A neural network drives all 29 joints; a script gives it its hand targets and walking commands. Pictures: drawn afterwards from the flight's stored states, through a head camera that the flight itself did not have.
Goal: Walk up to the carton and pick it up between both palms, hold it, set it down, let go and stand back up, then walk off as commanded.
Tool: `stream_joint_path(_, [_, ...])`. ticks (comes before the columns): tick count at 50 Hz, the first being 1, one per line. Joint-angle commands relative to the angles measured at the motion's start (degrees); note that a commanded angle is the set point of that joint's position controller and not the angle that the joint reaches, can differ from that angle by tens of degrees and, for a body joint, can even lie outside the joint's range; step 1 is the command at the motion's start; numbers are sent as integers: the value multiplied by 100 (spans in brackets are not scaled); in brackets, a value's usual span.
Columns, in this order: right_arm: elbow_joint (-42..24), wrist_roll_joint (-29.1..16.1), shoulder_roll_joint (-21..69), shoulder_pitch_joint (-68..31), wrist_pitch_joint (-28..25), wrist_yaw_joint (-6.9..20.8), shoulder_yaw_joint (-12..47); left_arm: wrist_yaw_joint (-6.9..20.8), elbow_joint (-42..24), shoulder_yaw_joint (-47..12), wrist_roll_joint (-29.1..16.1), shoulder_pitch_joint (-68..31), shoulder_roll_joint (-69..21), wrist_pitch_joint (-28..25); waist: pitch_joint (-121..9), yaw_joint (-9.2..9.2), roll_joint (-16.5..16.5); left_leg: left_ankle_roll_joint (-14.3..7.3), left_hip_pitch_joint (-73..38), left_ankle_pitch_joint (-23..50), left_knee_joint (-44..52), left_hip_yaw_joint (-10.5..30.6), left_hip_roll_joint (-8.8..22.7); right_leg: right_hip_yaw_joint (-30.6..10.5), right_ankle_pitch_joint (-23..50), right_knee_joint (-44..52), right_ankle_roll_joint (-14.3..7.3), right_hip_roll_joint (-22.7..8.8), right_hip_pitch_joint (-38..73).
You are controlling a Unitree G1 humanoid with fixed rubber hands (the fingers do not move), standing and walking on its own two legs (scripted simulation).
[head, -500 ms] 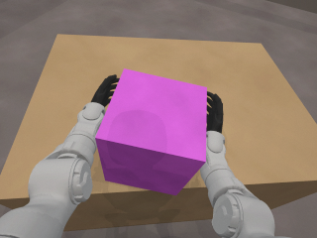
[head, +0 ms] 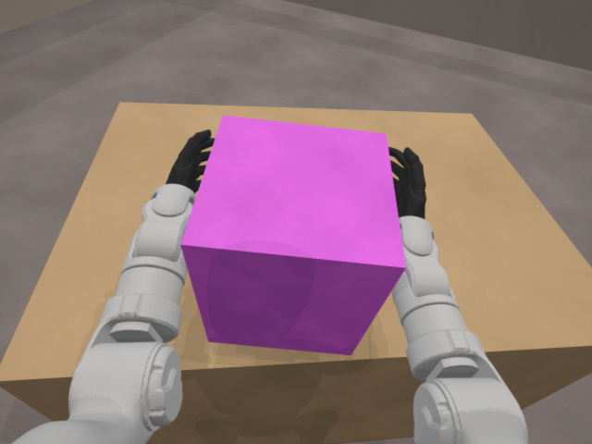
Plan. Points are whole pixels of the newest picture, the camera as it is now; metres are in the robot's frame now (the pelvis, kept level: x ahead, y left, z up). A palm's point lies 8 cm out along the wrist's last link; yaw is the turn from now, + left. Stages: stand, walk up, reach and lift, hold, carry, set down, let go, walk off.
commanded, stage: reach and lift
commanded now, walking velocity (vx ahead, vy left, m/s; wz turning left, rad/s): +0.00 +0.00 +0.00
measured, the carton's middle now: (291, 244) +0.36 -0.01 +0.09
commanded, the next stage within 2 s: hold in 1.60 s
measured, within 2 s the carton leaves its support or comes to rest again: neither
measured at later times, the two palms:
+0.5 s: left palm (174, 175) +0.39 +0.14 +0.18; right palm (414, 187) +0.38 -0.16 +0.18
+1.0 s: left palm (166, 175) +0.38 +0.14 +0.19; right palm (419, 174) +0.38 -0.15 +0.20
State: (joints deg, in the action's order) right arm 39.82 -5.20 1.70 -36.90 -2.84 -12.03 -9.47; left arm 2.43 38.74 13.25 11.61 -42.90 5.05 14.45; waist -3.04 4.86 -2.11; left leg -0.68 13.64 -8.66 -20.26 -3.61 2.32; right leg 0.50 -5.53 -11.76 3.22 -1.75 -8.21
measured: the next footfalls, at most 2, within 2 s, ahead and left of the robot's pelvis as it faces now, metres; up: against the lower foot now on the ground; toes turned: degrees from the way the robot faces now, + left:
none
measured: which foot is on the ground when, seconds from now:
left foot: down 0.00-1.00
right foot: down 0.00-1.00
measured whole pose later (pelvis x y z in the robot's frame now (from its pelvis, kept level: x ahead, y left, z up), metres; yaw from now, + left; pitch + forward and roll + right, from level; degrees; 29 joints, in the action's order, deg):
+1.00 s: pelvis -0.01 -0.01 +0.00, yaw +0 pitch -3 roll -1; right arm 37.0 -13.2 -4.3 -45.7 15.9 -9.9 -4.5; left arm -1.3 19.3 13.2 13.7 -41.7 2.8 38.8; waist -2.0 4.1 -2.1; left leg -0.3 8.6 -8.2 -19.9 -3.5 2.3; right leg 0.5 -7.2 -15.3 2.7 -1.7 -5.0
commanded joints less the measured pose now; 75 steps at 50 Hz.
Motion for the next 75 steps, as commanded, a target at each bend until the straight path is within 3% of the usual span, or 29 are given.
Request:
stream_joint_path(1, [-1265,47,2931,-4051,215,703,2300,687,-1388,-1545,-30,-3592,-3675,79,-2167,-154,204,282,-2278,1818,217,-5,-380,464,370,-60,-144,533,943])
stream_joint_path(3, [-1232,29,2988,-4156,279,703,2284,716,-1626,-1684,-173,-3906,-3736,158,-2199,-78,228,300,-2148,1675,257,30,-357,452,326,-118,-145,524,1013])
stream_joint_path(8, [-1502,-159,2911,-4734,435,818,2397,549,-1764,-1722,-341,-3949,-3804,402,-2264,-187,192,276,-2144,1337,242,51,-385,446,112,-125,-148,521,824])
stream_joint_path(11, [-1292,-122,2826,-4831,553,880,2204,491,-1940,-1815,-445,-4397,-3810,488,-2422,-53,298,312,-2132,1063,319,125,-315,421,-181,-150,-172,524,703])
stream_joint_path(14, [-944,-149,2795,-4859,700,928,2183,511,-1566,-1465,-178,-4061,-3698,701,-1947,-288,222,215,-1851,690,406,57,-379,422,-342,-125,-160,490,764])
stream_joint_path(15, [-970,-339,2805,-4935,748,963,2291,447,-1899,-1637,-255,-4190,-3755,761,-2192,-316,343,238,-2037,886,354,40,-376,410,-251,-186,-145,516,695])
stream_joint_path(16, [-798,-318,2853,-4792,825,983,2345,419,-2068,-1576,-291,-4239,-3698,753,-2147,-360,159,240,-1984,962,352,28,-388,438,-178,-199,-110,519,721])
stream_joint_path(20, [-1447,-640,2936,-4963,893,960,2641,281,-2839,-2092,-590,-4269,-3980,868,-2933,-161,377,387,-2443,2005,57,178,-367,499,407,-267,-147,623,735])
stream_joint_path(25, [-1516,-830,2570,-4684,1213,839,2757,333,-2461,-1718,-206,-3117,-3697,1424,-2329,-257,172,261,-2359,2179,62,165,-444,446,737,-183,-102,654,1017])
stream_joint_path(27, [-1833,-997,2670,-4775,1282,816,2961,341,-2713,-1829,-221,-3108,-3766,1551,-2491,-306,28,232,-2456,2275,51,146,-476,486,889,-196,-69,704,1131])
stream_joint_path(29, [-2364,-1157,2752,-5074,1273,771,3102,303,-3332,-2223,-487,-3464,-3994,1558,-3138,-179,158,295,-2692,2504,-95,205,-499,483,1132,-277,-61,687,1211])
stream_joint_path(31, [-2107,-1145,2691,-4775,1396,749,2916,262,-3541,-2443,-570,-3587,-3995,1614,-2809,67,400,391,-2684,2533,-82,254,-474,470,1073,-246,-92,720,1010])
stream_joint_path(32, [-2330,-1087,2682,-4960,1427,747,2908,295,-3381,-2312,-567,-3584,-3936,1654,-2877,17,114,309,-2585,2258,-71,241,-492,453,994,-230,-74,714,1048])
stream_joint_path(34, [-1960,-1096,2656,-4770,1608,780,2860,304,-3092,-2010,-375,-3327,-3736,1784,-2323,-122,170,226,-2283,1801,132,175,-515,430,642,-168,-71,685,987])
stream_joint_path(35, [-1700,-1021,2555,-4725,1654,763,2714,365,-2775,-1857,-259,-3176,-3725,1902,-2024,-107,163,207,-2164,1658,208,150,-500,418,581,-158,-77,652,965])
stream_joint_path(36, [-1798,-1099,2598,-4836,1648,762,2761,367,-3166,-2020,-364,-3426,-3819,1870,-2297,-37,157,250,-2264,1839,180,187,-461,453,622,-209,-90,689,1047])
stream_joint_path(39, [-1716,-1076,2624,-5031,1698,808,2593,362,-3144,-2047,-412,-3822,-3891,1910,-2260,40,201,247,-2088,1303,280,185,-461,408,319,-156,-118,618,950])
stream_joint_path(44, [-1878,-1215,2698,-5159,1722,878,2752,227,-3407,-2210,-510,-3855,-3956,1927,-2608,-98,342,320,-2306,1780,166,274,-412,433,490,-236,-146,676,869])
stream_joint_path(45, [-1554,-1119,2642,-5118,1775,888,2586,238,-3179,-2094,-445,-3979,-3919,1934,-2325,-30,357,336,-2145,1531,226,259,-395,431,241,-168,-163,659,764])
stream_joint_path(46, [-1564,-1146,2664,-5229,1776,881,2625,267,-2996,-2064,-420,-3900,-3952,1996,-2161,-125,339,298,-2014,1272,274,239,-418,405,72,-150,-161,637,744])
stream_joint_path(49, [-1749,-1265,2761,-5389,1756,930,2713,175,-3474,-2254,-599,-4190,-4015,1943,-2660,-158,323,313,-2193,1585,185,243,-399,391,260,-232,-150,673,763])
stream_joint_path(51, [-1410,-1177,2637,-5167,1851,909,2622,172,-3226,-2179,-512,-4061,-3938,2006,-2295,-47,430,362,-2193,1525,228,283,-384,423,162,-171,-155,654,678])
stream_joint_path(53, [-1651,-1216,2642,-5273,1809,930,2601,173,-3341,-2275,-628,-4140,-3961,2024,-2513,-32,394,352,-2143,1466,204,255,-382,390,191,-183,-156,641,734])
stream_joint_path(55, [-1227,-1206,2624,-5287,1887,951,2587,140,-3247,-2147,-505,-4238,-3867,2033,-2293,-130,449,348,-2062,1405,258,253,-345,384,51,-208,-198,647,652])
stream_joint_path(56, [-1173,-1184,2628,-5160,1926,948,2551,166,-3297,-2155,-542,-4234,-3876,2035,-2277,-21,424,366,-2145,1431,266,259,-340,364,128,-185,-158,617,691])
stream_joint_path(65, [-1526,-1365,2764,-5281,1987,888,2774,170,-3492,-2286,-647,-4254,-3856,2063,-2687,-120,396,364,-2240,1806,92,236,-430,338,462,-231,-116,666,869])
stream_joint_path(72, [-1833,-1436,2823,-5589,2029,829,2841,129,-3629,-2492,-861,-4544,-3915,2068,-2821,-9,344,357,-2185,1752,62,282,-419,319,413,-264,-115,672,808])
stream_joint_path(73, [-1789,-1449,2889,-5630,2069,802,2926,140,-3420,-2317,-725,-4379,-3776,2110,-2686,-165,231,274,-2084,1629,63,212,-467,287,499,-242,-90,658,856])
stream_joint_path(75, [-1559,-1444,2839,-5383,2156,787,2816,147,-3347,-2273,-704,-4386,-3780,2139,-2496,-71,371,306,-2027,1564,146,247,-452,299,330,-232,-124,653,824])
